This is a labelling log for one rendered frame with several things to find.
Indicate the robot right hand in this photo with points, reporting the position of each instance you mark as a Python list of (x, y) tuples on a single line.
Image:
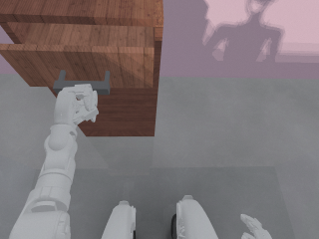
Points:
[(255, 227)]

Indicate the handle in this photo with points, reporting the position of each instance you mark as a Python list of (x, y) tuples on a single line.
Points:
[(102, 87)]

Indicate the left robot forearm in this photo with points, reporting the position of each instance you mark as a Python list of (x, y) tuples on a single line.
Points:
[(52, 190)]

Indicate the cabinet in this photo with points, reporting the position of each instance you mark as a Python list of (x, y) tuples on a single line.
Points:
[(125, 111)]

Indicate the robot left thigh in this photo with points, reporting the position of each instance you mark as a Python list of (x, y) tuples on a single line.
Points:
[(121, 223)]

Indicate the robot right shin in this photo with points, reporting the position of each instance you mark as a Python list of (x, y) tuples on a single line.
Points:
[(180, 232)]

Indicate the left robot upper arm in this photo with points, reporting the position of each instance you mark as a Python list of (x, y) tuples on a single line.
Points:
[(43, 225)]

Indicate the robot left hand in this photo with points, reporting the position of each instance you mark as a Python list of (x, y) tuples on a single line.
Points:
[(79, 98)]

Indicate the drawer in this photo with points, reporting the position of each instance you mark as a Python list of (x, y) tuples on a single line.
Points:
[(85, 53)]

